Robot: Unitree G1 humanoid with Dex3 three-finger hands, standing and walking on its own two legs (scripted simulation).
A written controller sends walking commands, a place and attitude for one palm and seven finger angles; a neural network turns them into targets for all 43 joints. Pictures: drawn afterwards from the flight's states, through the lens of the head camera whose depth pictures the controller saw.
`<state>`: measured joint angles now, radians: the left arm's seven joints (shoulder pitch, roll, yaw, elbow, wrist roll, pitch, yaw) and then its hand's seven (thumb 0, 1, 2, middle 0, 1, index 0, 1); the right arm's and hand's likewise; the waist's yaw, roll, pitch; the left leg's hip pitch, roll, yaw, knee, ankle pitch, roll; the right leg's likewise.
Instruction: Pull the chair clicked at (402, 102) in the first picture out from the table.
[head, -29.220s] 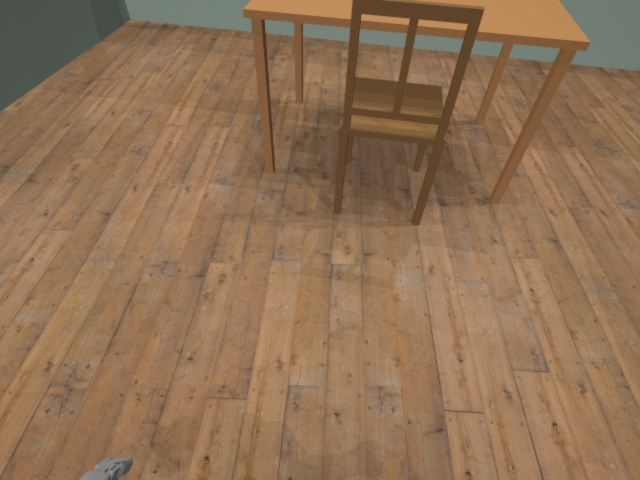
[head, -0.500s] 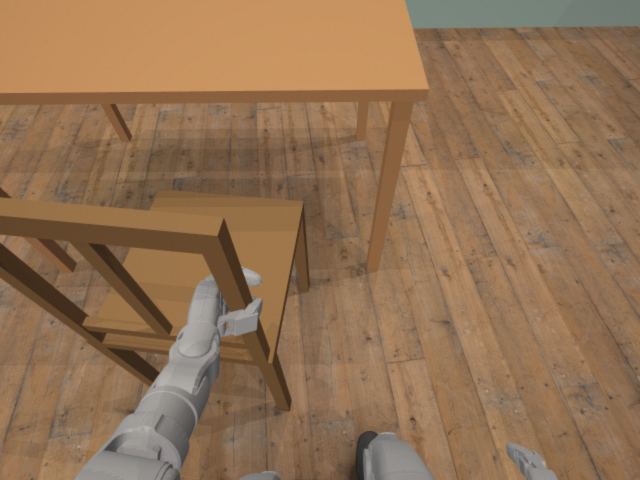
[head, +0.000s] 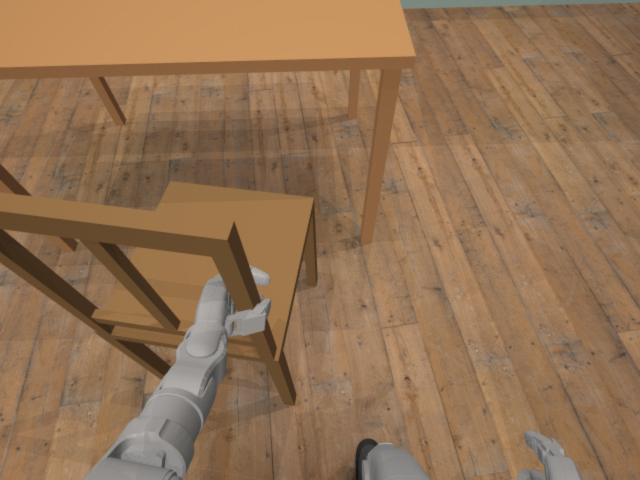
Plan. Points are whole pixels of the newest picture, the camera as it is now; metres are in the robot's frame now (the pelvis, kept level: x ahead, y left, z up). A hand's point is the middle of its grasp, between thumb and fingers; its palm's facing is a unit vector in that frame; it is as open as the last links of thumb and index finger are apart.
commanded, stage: step backward, pulling the chair out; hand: left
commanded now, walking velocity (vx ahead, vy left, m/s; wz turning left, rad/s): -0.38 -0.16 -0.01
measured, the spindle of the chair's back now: (139, 288) +0.40 +0.28 -0.07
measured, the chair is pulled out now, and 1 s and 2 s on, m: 0.31 0.50 0.57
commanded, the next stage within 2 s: stop walking, hand still on the chair in 0.92 s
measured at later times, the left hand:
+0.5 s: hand (252, 379) +0.25 +0.09 -0.05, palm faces -0.07 -0.99 -0.13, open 6.1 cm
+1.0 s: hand out of the picture +0.14 +0.08 -0.05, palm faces -0.10 -0.99 -0.12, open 6.1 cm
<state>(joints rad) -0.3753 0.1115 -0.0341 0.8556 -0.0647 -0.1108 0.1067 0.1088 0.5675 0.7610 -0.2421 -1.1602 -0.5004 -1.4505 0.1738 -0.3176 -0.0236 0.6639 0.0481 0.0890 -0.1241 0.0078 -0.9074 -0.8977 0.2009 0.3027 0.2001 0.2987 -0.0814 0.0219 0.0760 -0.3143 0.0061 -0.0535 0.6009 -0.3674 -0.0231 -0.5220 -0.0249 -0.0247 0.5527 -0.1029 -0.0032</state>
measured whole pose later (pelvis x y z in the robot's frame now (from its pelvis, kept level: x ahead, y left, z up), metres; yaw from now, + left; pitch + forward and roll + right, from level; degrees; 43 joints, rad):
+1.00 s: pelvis -0.20 +0.01 +0.00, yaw +0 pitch +3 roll +1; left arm -0.38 0.08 -0.06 0.89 -0.07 -0.10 0.09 0.15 0.58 0.75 -0.26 -1.17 -0.50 -1.45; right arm 0.19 -0.29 -0.01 0.66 0.05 0.08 -0.12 0.01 -0.91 -0.90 0.20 0.30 0.20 0.30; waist -0.07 0.02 0.07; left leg -0.26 0.00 -0.02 0.59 -0.44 -0.02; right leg -0.49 -0.02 -0.02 0.53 -0.08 -0.02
